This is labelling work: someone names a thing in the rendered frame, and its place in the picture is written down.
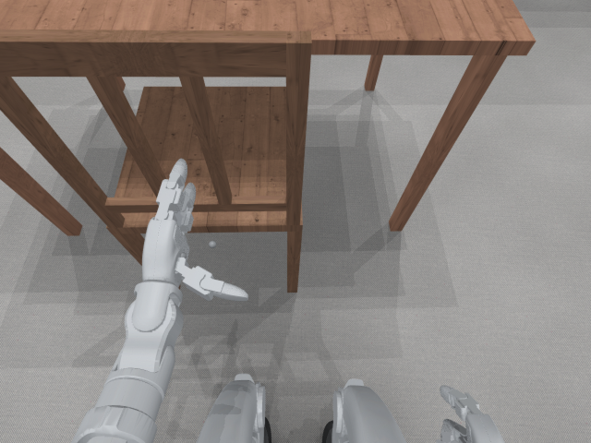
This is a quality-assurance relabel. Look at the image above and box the table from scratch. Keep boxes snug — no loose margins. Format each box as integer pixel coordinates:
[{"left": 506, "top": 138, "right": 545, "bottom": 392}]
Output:
[{"left": 0, "top": 0, "right": 536, "bottom": 236}]

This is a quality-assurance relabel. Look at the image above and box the robot left forearm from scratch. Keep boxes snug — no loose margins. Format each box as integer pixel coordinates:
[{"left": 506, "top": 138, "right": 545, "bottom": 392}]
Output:
[{"left": 71, "top": 280, "right": 184, "bottom": 443}]

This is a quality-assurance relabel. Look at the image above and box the robot right shin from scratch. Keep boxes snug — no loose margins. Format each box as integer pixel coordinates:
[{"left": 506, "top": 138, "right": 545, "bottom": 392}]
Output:
[{"left": 332, "top": 379, "right": 364, "bottom": 443}]

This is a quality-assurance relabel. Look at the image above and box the robot left hand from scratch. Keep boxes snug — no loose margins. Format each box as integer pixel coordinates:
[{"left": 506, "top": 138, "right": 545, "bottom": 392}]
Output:
[{"left": 142, "top": 159, "right": 248, "bottom": 301}]

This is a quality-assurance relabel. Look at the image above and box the robot right hand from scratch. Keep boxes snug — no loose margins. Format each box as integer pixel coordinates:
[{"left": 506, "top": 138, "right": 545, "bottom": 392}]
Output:
[{"left": 436, "top": 385, "right": 505, "bottom": 443}]

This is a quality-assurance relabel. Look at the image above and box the right robot thigh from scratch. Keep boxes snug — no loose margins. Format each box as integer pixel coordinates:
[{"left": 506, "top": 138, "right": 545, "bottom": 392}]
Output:
[{"left": 332, "top": 385, "right": 406, "bottom": 443}]

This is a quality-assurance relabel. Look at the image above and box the chair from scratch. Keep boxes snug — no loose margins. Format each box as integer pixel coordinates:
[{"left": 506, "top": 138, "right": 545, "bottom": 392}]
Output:
[{"left": 0, "top": 30, "right": 312, "bottom": 293}]

